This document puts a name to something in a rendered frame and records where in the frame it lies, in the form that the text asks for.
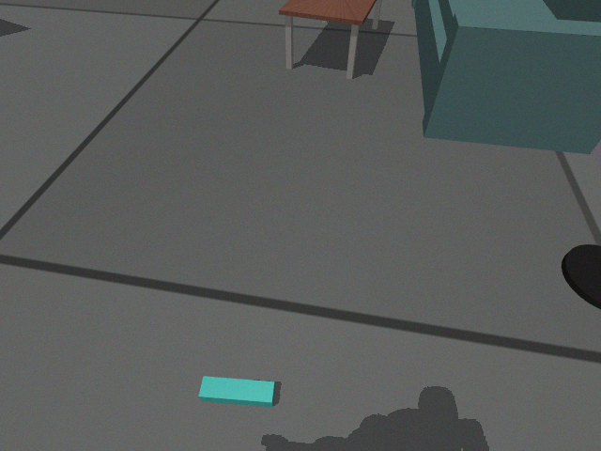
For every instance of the carton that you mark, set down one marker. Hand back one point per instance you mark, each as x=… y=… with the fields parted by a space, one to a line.
x=237 y=391

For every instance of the sofa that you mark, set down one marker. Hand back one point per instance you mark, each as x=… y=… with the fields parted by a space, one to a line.
x=516 y=73

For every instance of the coffee table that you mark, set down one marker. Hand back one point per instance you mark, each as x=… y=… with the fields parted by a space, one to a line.
x=352 y=12

